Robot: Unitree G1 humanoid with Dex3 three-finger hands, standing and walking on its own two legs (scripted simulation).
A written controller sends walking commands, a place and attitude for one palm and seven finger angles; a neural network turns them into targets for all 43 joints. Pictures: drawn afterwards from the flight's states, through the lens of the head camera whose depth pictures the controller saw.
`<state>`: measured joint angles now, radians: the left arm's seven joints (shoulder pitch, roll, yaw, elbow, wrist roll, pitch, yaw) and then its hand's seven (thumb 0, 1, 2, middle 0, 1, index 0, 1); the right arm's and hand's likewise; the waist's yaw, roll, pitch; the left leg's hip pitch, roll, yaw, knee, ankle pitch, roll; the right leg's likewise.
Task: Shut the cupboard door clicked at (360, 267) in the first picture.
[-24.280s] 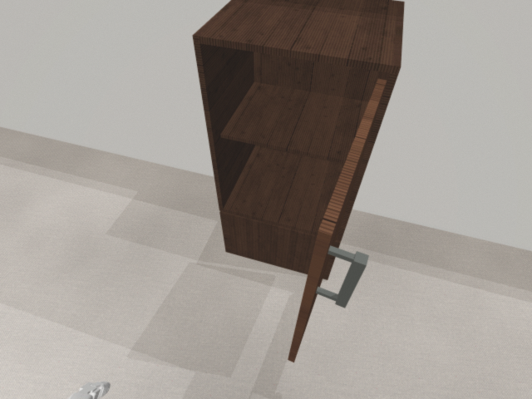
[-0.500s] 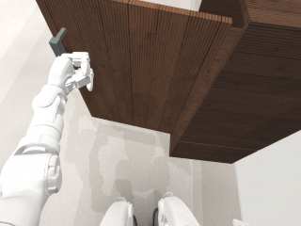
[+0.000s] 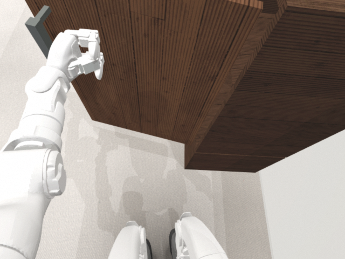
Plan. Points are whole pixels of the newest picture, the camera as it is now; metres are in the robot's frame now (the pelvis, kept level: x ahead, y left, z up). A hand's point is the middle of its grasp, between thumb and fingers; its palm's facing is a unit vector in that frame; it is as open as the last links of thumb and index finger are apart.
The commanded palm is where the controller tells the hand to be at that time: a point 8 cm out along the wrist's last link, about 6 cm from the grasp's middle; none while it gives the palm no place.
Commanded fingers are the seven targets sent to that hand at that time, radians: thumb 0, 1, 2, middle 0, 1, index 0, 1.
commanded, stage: push the door shut along its arc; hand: left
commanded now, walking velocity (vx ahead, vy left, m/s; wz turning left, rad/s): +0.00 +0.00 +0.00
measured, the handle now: (56, 47) +0.57 +0.20 +0.07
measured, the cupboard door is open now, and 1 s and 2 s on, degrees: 78 66 66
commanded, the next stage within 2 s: pull the fist back off the door in 0.26 s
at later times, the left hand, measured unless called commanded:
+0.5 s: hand (108, 42) +0.58 +0.09 +0.08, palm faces -0.04 -0.99 +0.12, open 3.2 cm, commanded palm +0.54 +0.12 +0.08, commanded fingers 0.00 0.90 0.90 -1.30 -1.50 -1.30 -1.50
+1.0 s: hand (112, 74) +0.50 +0.08 +0.08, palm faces +0.06 -1.00 -0.03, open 3.1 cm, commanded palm +0.46 +0.13 +0.08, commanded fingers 0.00 0.90 0.90 -1.30 -1.50 -1.30 -1.50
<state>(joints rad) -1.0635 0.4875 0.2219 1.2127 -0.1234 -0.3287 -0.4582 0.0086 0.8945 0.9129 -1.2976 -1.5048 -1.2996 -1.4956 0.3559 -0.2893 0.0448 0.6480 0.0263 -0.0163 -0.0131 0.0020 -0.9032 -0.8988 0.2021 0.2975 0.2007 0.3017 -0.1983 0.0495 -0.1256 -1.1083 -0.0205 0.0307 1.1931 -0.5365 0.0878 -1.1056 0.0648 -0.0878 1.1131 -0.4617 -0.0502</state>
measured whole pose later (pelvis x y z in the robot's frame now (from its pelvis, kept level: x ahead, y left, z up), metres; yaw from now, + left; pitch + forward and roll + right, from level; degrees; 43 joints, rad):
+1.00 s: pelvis +0.02 -0.03 +0.02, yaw +1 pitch +22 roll +0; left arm -0.80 0.23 0.23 1.10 -0.06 -0.50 0.06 0.02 0.90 0.90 -1.30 -1.50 -1.30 -1.50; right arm 0.38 -0.27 -0.02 0.65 -0.02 0.04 0.08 0.00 -0.91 -0.90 0.20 0.30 0.20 0.30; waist -0.14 0.03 -0.15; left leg -0.94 -0.02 0.04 1.05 -0.50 0.05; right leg -0.96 0.07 -0.06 1.02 -0.45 -0.08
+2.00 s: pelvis +0.03 +0.00 +0.08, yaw +2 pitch +5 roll -1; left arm 0.01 0.27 0.02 0.07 -0.11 -0.11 0.00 0.02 0.90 0.90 -1.18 -1.37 -1.18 -1.36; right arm 0.16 -0.24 0.02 0.54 0.07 0.00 -0.06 0.01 -0.91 -0.90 0.20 0.30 0.20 0.30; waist 0.01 0.04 -0.07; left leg -0.38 -0.06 0.03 0.67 -0.38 0.08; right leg -0.39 0.05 -0.04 0.65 -0.34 -0.04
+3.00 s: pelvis +0.02 +0.01 +0.10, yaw +2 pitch -4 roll -1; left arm 0.46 0.37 0.33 -0.41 -0.08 -0.04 0.10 0.02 0.89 0.90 -0.21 -0.31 -0.21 -0.30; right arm 0.21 -0.23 0.03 0.62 0.03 -0.10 -0.06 0.01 -0.90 -0.90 0.20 0.30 0.20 0.30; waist 0.06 0.07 0.00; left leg -0.10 -0.07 0.03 0.42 -0.26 0.09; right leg -0.11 0.04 -0.03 0.39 -0.21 -0.03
